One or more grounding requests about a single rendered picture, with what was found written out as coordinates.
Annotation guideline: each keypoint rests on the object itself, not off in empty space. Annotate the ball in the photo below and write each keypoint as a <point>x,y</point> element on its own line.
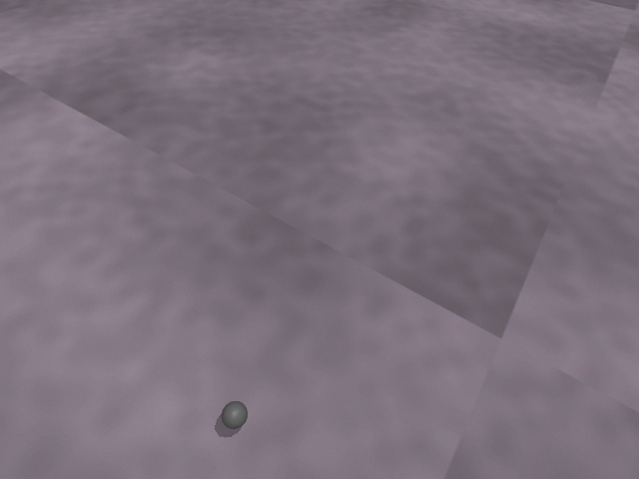
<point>234,414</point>

